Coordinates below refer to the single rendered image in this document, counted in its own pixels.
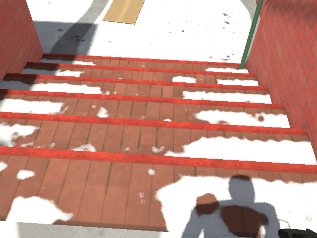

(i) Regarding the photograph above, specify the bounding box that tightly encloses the robot right hand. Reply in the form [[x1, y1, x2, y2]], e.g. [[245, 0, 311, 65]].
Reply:
[[277, 228, 317, 238]]

